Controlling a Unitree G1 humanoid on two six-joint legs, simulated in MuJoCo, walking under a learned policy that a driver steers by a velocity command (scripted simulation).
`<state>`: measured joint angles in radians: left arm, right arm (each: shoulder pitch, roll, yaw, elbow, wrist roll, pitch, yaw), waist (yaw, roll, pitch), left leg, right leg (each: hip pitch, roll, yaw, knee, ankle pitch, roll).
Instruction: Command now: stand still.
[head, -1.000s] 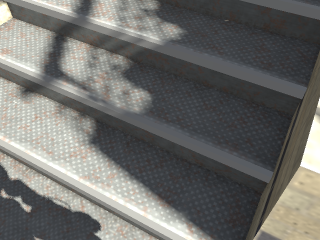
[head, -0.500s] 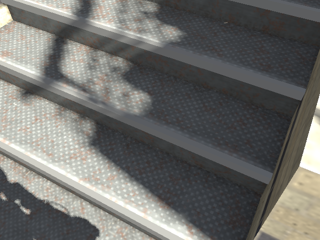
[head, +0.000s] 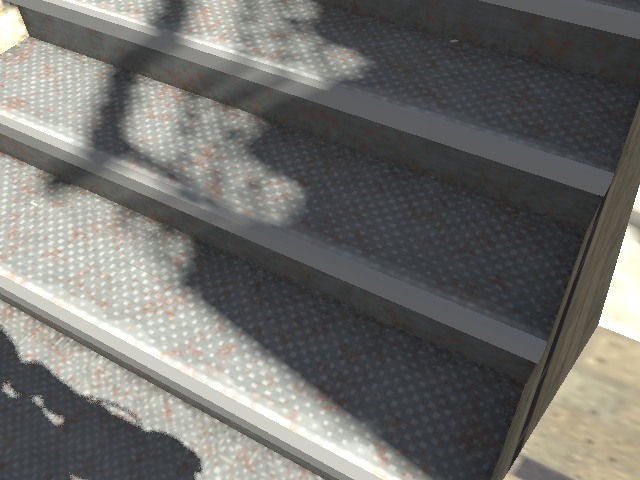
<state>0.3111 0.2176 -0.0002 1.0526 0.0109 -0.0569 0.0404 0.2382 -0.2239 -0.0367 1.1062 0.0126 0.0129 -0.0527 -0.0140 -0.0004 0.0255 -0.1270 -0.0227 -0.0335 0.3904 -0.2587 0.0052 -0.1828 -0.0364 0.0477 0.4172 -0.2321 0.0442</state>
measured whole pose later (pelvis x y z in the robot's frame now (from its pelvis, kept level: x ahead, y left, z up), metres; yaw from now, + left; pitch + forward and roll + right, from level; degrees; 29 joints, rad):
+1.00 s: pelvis +0.00 +0.00 +0.00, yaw +0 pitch -1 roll +0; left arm 0.31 0.22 0.00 1.06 0.01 -0.05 0.05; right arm 0.26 -0.21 -0.03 1.10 0.01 0.01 -0.05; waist -0.02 0.00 0.02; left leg -0.12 -0.03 -0.03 0.41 -0.28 0.01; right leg -0.18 -0.03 0.06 0.44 -0.25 0.05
